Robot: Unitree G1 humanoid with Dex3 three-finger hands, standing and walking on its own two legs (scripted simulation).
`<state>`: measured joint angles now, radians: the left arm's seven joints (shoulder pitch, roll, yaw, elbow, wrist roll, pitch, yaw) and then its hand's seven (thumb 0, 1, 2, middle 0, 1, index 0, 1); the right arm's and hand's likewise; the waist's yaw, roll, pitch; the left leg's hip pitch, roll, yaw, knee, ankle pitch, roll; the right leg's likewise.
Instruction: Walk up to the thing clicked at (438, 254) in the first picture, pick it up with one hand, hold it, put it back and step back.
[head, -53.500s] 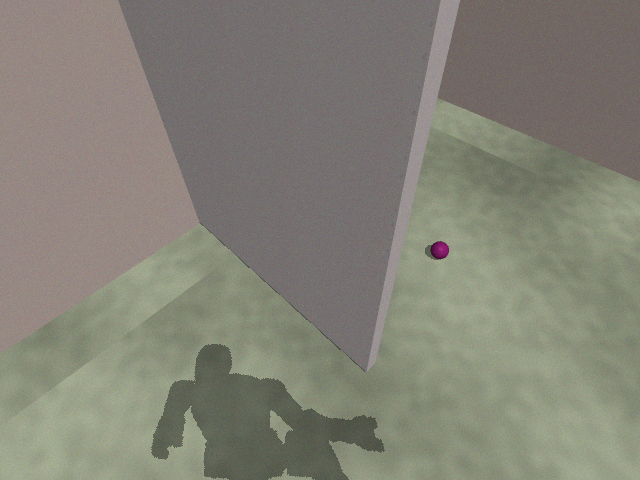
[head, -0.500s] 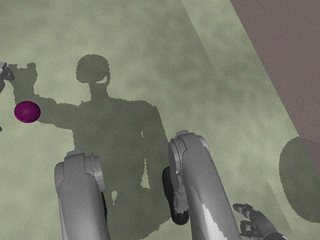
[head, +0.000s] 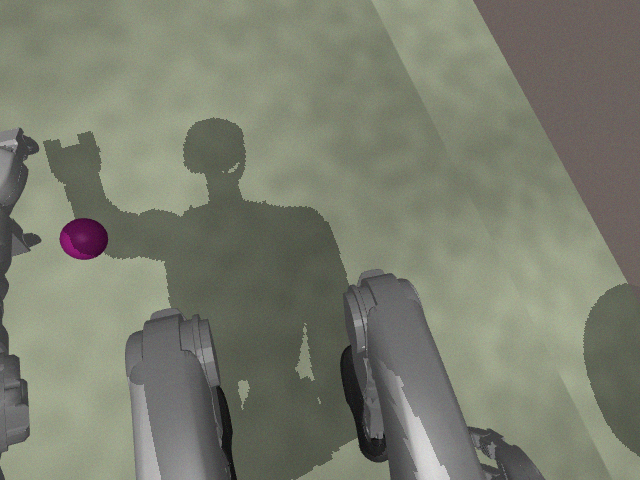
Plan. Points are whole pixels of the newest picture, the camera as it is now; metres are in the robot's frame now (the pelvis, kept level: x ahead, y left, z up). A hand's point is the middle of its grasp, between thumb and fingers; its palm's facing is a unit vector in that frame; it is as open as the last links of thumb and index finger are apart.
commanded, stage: home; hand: left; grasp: from above
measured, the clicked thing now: (84, 239) +0.48 +0.32 -0.33
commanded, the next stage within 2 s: none
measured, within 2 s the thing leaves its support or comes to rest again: neither
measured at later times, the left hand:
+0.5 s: hand out of the picture +0.28 +0.24 +0.09, palm faces -0.13 -0.82 -0.56, open 7.5 cm
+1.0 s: hand out of the picture +0.23 +0.19 +0.29, palm faces +0.18 -0.96 -0.21, open 7.4 cm
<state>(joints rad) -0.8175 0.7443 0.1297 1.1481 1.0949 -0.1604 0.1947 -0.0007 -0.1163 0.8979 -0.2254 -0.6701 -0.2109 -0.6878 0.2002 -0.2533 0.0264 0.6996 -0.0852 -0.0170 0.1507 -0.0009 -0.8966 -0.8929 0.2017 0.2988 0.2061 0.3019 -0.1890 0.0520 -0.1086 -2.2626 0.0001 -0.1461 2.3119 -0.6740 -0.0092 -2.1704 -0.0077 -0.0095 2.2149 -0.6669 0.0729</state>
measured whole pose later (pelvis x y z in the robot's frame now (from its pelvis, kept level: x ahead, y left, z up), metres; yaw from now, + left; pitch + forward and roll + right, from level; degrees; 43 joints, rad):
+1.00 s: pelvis +0.07 -0.01 +0.34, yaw +7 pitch +13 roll -3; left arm 0.45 0.22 0.05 -0.11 -0.07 0.47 0.06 0.01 0.90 0.90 -0.21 -0.30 -0.21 -0.30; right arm 0.33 -0.21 0.04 0.52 0.03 -0.19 -0.19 0.01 -0.90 -0.90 0.20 0.30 0.21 0.30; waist -0.07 0.05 -0.19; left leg -0.82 0.06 -0.07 1.08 -0.49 -0.03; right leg -0.76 -0.02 -0.05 1.01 -0.47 0.03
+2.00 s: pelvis +0.08 -0.01 +0.35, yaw +8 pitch +9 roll -2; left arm 0.50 0.22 0.03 -0.13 -0.05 0.46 0.01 0.01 0.90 0.89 -0.20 -0.30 -0.20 -0.30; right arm 0.29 -0.22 0.03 0.55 0.01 -0.26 -0.19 0.01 -0.90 -0.90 0.20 0.30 0.21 0.30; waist -0.04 0.05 -0.16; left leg -0.69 0.05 -0.06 1.00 -0.47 -0.04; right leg -0.64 -0.03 -0.05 0.95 -0.46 0.03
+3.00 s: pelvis +0.09 -0.01 +0.35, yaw +8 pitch +10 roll -3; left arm 0.51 0.23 0.03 -0.15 -0.06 0.47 0.02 0.01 0.90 0.90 -0.20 -0.29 -0.20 -0.30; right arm 0.29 -0.21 0.02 0.54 0.01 -0.24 -0.19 0.01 -0.90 -0.90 0.20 0.30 0.21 0.30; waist -0.03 0.05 -0.17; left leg -0.70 0.05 -0.07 1.02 -0.50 -0.04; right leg -0.65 -0.03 -0.05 0.96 -0.48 0.03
